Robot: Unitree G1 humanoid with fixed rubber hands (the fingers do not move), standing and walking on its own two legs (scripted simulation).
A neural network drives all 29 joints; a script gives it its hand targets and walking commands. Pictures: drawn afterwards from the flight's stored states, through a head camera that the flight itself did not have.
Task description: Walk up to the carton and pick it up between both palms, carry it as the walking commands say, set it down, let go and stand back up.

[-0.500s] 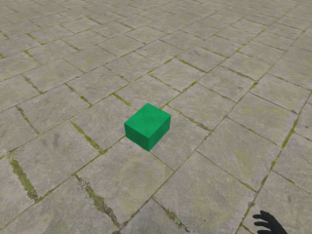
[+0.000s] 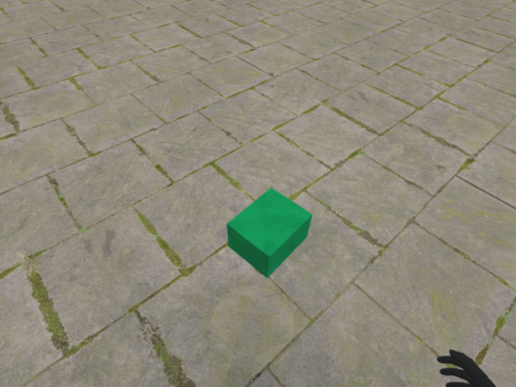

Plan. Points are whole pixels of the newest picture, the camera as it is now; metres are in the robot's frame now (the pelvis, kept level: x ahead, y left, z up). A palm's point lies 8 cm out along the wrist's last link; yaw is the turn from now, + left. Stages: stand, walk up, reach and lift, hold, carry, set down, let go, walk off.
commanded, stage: walk up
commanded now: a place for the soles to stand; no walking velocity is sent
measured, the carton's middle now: (269, 230) +0.88 -0.03 -0.67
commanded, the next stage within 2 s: none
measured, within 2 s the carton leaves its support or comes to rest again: neither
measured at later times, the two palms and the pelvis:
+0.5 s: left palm (72, 330) +0.23 +0.33 -0.08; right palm (454, 317) +0.27 -0.33 -0.07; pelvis +0.19 +0.00 +0.00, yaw +1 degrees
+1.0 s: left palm (131, 242) +0.41 +0.29 -0.09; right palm (430, 248) +0.43 -0.35 -0.09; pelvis +0.34 -0.03 +0.00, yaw +1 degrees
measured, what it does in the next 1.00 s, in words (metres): walks ahead: right foot, then left foot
